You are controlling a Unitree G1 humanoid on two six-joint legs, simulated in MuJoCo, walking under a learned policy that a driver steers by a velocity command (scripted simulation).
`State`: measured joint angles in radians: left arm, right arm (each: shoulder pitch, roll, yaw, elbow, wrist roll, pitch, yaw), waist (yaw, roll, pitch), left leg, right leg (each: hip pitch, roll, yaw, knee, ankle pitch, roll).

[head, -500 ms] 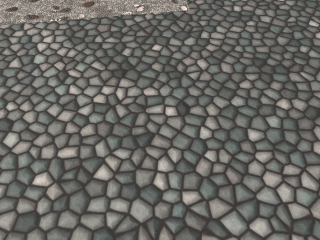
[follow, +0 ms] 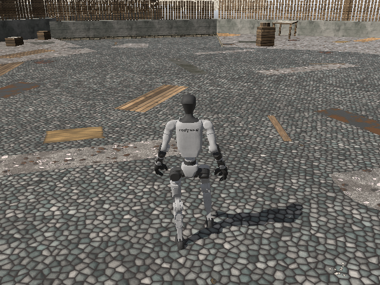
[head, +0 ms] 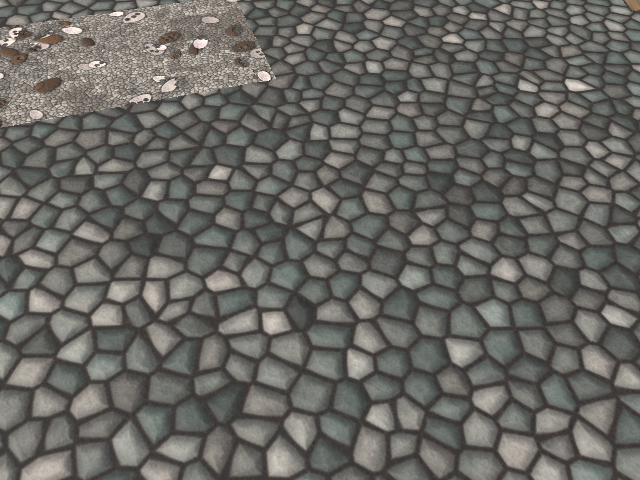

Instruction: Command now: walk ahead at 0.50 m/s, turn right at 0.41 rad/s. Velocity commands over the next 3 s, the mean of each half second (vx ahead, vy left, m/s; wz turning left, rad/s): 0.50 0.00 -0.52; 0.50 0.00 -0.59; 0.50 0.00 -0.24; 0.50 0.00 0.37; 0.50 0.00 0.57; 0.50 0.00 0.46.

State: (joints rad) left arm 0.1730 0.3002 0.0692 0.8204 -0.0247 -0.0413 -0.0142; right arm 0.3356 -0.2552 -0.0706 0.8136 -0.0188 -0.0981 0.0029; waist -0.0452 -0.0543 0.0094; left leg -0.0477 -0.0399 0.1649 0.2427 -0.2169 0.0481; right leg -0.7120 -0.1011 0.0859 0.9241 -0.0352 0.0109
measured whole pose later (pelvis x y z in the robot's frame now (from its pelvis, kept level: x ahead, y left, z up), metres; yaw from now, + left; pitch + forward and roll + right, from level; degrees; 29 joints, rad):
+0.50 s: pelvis +0.28 -0.07 +0.00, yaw -18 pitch +3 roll +1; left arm 0.31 0.27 0.07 0.74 -0.02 -0.05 -0.01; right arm 0.09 -0.30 -0.06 0.69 -0.01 -0.09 -0.01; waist 0.04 0.03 0.04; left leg -0.64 0.11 -0.10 0.93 -0.22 -0.07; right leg -0.22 0.10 0.09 0.36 -0.17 -0.09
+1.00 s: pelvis +0.54 -0.10 +0.00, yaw -35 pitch +1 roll +2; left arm 0.20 0.31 0.08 0.64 -0.02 -0.01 -0.01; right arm 0.32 -0.26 -0.07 0.81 -0.01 -0.10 0.00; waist -0.06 -0.05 0.03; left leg -0.10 -0.02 0.13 0.30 -0.22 0.03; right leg -0.69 -0.08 0.08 1.03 -0.18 0.01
